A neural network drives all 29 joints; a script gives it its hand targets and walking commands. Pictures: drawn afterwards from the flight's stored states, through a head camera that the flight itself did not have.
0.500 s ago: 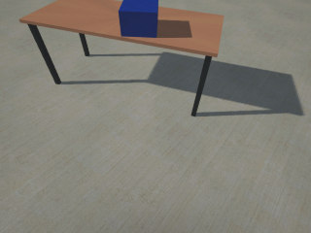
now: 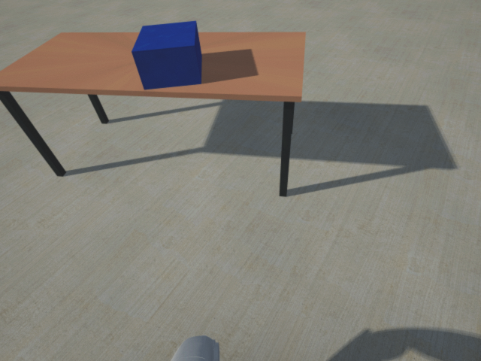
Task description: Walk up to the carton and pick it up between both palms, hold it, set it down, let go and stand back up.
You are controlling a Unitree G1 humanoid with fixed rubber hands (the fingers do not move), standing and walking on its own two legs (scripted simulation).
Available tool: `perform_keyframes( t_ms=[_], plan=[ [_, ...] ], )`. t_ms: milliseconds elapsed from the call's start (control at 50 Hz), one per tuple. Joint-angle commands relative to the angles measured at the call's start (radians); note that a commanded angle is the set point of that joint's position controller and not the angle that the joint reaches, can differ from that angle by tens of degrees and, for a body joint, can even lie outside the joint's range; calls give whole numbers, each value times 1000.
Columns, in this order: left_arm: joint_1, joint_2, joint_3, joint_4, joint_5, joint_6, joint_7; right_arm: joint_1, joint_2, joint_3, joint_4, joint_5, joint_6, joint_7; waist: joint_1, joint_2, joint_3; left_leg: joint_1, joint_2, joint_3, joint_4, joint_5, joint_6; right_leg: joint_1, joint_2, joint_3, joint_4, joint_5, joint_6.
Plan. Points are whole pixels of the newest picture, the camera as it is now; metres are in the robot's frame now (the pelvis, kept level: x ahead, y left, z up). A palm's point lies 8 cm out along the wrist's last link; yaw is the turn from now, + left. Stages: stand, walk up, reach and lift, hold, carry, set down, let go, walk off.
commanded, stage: walk up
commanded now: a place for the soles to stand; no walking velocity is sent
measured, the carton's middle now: (171, 54) +1.32 +0.38 -0.04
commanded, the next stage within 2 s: none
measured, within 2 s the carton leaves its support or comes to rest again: neither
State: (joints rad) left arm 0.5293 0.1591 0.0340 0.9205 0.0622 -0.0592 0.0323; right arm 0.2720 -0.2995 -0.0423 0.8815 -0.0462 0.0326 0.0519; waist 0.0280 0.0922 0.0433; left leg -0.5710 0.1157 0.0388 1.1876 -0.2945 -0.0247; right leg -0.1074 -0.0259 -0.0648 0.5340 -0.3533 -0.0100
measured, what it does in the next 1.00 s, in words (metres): walks ahead: left foot, then right foot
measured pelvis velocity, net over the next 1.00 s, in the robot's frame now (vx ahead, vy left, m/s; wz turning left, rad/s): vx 0.46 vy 0.17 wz -0.08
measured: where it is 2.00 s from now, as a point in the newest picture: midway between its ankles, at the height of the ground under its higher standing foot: (175, 237)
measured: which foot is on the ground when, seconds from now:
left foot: up 0.00-0.24, down 0.26-0.82, up 0.84-1.00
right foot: down 0.00-0.30, up 0.32-0.78, down 0.80-1.00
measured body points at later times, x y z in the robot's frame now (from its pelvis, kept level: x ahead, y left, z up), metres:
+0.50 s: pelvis +0.25 +0.13 +0.00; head +0.27 +0.14 +0.45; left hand +0.35 +0.39 -0.12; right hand +0.26 -0.14 -0.12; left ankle +0.28 +0.18 -0.73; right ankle +0.24 -0.05 -0.64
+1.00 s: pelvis +0.46 +0.17 +0.00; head +0.46 +0.14 +0.45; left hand +0.53 +0.43 -0.10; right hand +0.47 -0.10 -0.14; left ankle +0.50 +0.33 -0.63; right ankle +0.49 +0.06 -0.73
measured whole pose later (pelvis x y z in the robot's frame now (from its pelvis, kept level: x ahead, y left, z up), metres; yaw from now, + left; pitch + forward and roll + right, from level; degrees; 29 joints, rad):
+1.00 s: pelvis +0.46 +0.17 +0.00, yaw -5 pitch -5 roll +1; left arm 0.36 0.21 0.03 0.77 0.04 -0.05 0.06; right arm 0.42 -0.30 -0.06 0.73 -0.05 0.05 0.07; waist 0.01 0.06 0.11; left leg -0.53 0.08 -0.01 1.24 -0.33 -0.02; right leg -0.20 -0.05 -0.09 0.54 -0.25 -0.03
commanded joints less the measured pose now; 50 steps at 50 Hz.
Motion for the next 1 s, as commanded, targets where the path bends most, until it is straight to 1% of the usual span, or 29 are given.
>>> perform_keyframes(
  t_ms=[0, 40, 100, 160, 180, 200, 220, 240, 260, 280, 300, 320, 340, 360, 440, 540, 640, 680, 720, 740, 760, 780, 800, 820, 840, 880, 900, 940, 980],
  plan=[
    [-23, 229, 52, -78, -11, -52, -2, -2, -32, -13, -123, 15, -16, 22, -49, -203, 147, -56, 43, -6, -186, 167, -13, -137, -179, 157, -359, 91, -180],
    [33, 204, 46, -73, -10, -54, -2, -102, -23, 1, -155, 15, -16, 23, -9, -161, 178, -77, 18, 31, -326, 223, -2, -78, -147, 134, -349, 181, -161],
    [90, 195, 47, -78, -10, -54, -1, -198, 6, 3, -216, 9, -44, 20, 34, -175, 119, -23, -18, 79, -522, 243, 29, 57, -171, 114, -294, 405, -148],
    [51, 244, 63, -122, 5, -34, 7, -103, -8, -14, -203, -5, -59, 13, -2, -246, 42, 135, -6, 49, -598, 180, 67, 103, -243, 143, -214, 379, -160],
    [27, 256, 66, -142, 8, -28, 5, -28, -31, -30, -184, -5, -63, 6, -43, -218, 13, 247, -24, 62, -614, 131, 77, 70, -251, 133, -139, 399, -164],
    [24, 241, 58, -155, 3, -24, 3, 71, -65, -47, -146, -16, -68, -2, -85, -142, -27, 406, -55, 76, -647, 126, 96, 7, -218, 91, 19, 455, -148],
    [72, 212, 45, -159, 0, -20, 1, 218, -116, -69, -114, -28, -78, -14, -130, -20, -145, 646, -45, 42, -638, 119, 118, -97, -157, 48, 265, 378, -114],
    [120, 163, 32, -179, -1, -16, -6, 332, -200, -92, -96, -28, -85, -24, -175, 146, -262, 849, 118, -177, -626, 56, 179, -281, -54, 22, 559, 100, -71],
    [165, 121, 23, -222, -37, -11, -11, 313, -282, -107, -124, -14, -82, -36, -154, 269, -297, 907, 306, -592, -829, -111, 273, -483, 73, 53, 723, -258, -47],
    [107, 167, 36, -222, -39, 12, -5, 237, -274, -113, -131, 19, -66, -49, -154, 144, -262, 771, 346, -670, -966, -362, 307, -483, 13, 115, 833, -203, -50],
    [39, 189, 49, -235, -26, 20, -10, 173, -210, -86, -143, 34, -58, -53, -131, 68, -126, 611, 305, -569, -1003, -402, 237, -470, -13, 151, 862, -127, -54],
    [-7, 164, 45, -238, -31, 19, -18, 119, -170, -69, -152, 39, -57, -52, -109, -1, -17, 464, 241, -374, -968, -235, 187, -448, -36, 162, 847, -68, -48],
    [-21, 147, 47, -237, -26, 18, -25, 93, -132, -59, -170, 33, -63, -48, -78, -27, 58, 332, 182, -226, -938, -82, 118, -395, -61, 172, 761, -2, -42],
    [-19, 125, 47, -246, -23, 13, -31, 77, -110, -52, -174, 24, -72, -41, -55, -15, 107, 272, 151, -170, -925, 35, 98, -372, -64, 157, 693, 27, -35],
    [-14, 131, 46, -244, -28, 15, -34, 118, -66, -31, -151, -5, -95, -31, -31, -24, 49, 360, 129, -85, -916, 170, 128, -414, -37, 89, 624, 93, -3],
    [-187, 129, 32, -312, -37, 26, -30, 190, -61, -18, -159, 3, -94, -33, -70, 55, 129, 370, 82, -13, -956, 348, 86, -476, -24, 18, 377, 198, 12],
    [-332, 118, 12, -341, -32, 26, -14, 300, -84, -22, -157, 4, -62, -42, -129, 27, 99, 511, 71, 16, -868, 494, 56, -424, 19, -71, 119, 249, -16],
    [-309, 123, 17, -333, -20, 22, -4, 320, -108, -22, -162, 6, -50, -44, -118, -14, 60, 509, 91, 5, -808, 454, 81, -324, 34, -78, 74, 215, -39],
    [-190, 147, 34, -308, -8, 18, 10, 313, -118, -18, -165, 9, -46, -49, -50, -62, -4, 454, 66, 37, -626, 496, 43, -123, 40, -45, 14, 209, -83],
    [-59, 179, 49, -277, -3, 13, 18, 285, -128, -16, -174, 6, -46, -51, 32, -77, -77, 354, 31, 74, -448, 492, 5, 79, 2, 16, -9, 249, -130],
    [95, 255, 77, -254, 17, 9, 26, 278, -101, -7, -217, 2, -46, -50, 126, -168, -188, 131, -35, 93, -91, 247, -34, 333, -231, 348, -37, 99, -245],
    [142, 323, 92, -249, 19, 12, 43, 315, -98, -7, -236, -5, -32, -44, 118, -249, -233, -94, -139, 29, 123, -323, -49, 451, -481, 800, -139, -53, -341],
    [91, 318, 103, -234, 13, 26, 66, 307, -157, -27, -233, -11, -3, -42, 95, -89, -155, -170, -82, -47, 228, -318, -26, 353, -534, 873, -205, -294, -388],
    [18, 312, 99, -238, -6, 28, 82, 252, -156, -33, -234, -17, 10, -31, 74, -89, -71, -185, -51, -65, 270, -227, 4, 204, -512, 836, -265, -413, -348],
    [-65, 281, 82, -244, -10, 21, 82, 203, -135, -34, -255, -18, 11, -15, 49, -62, 15, -162, -36, -74, 243, -161, 10, 81, -447, 663, -290, -331, -282],
    [-192, 227, 51, -255, -22, -8, 58, 172, -89, -37, -257, -5, -1, 11, -8, -92, 96, -68, -17, -88, 110, -59, -1, -118, -289, 358, -301, -122, -185],
    [-218, 208, 43, -240, -25, -22, 42, 191, -62, -34, -242, -1, -5, 18, -32, -110, 122, -21, -20, -84, 61, -17, 1, -174, -223, 253, -299, -43, -139],
    [-224, 212, 42, -217, -23, -39, 21, 236, -11, -24, -215, 5, -15, 30, -59, -186, 143, 30, -29, -36, 13, 64, -8, -244, -148, 124, -302, 103, -120],
    [-211, 218, 49, -204, -14, -46, 11, 241, 14, -16, -207, 14, -17, 42, -72, -268, 133, 56, -7, -4, -63, 119, -19, -284, -118, 45, -306, 79, -143]
  ],
)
